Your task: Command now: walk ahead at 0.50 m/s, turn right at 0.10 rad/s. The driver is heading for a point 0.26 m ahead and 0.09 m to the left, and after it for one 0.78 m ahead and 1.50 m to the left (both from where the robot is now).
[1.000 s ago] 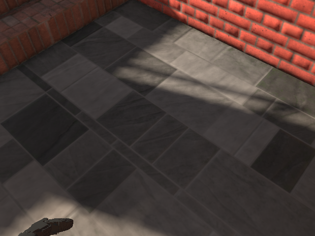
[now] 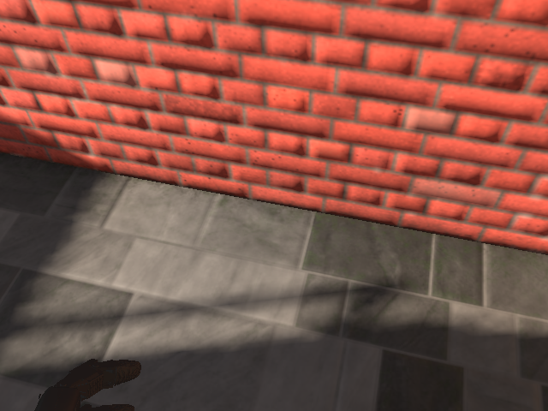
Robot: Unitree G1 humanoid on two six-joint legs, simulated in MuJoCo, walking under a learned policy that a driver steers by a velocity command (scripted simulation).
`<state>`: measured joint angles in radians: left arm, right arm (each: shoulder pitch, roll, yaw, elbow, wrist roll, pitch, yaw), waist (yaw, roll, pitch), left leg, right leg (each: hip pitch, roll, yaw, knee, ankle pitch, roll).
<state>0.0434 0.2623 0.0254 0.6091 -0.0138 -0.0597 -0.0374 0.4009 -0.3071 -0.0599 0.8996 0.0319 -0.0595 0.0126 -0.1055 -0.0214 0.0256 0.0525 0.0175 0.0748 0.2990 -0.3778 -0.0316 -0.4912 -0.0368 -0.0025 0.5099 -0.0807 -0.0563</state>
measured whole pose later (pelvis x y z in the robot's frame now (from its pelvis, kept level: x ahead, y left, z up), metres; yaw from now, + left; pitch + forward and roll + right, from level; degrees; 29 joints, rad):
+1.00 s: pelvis +0.54 +0.08 +0.00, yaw +29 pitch +2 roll +1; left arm 0.12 0.35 0.02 0.71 0.01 -0.11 0.01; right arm 0.27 -0.33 -0.07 0.70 0.00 -0.04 0.01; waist -0.06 -0.03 0.03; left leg -0.14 -0.14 -0.21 0.54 -0.41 0.06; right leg -0.45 -0.03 0.08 0.45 -0.06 0.05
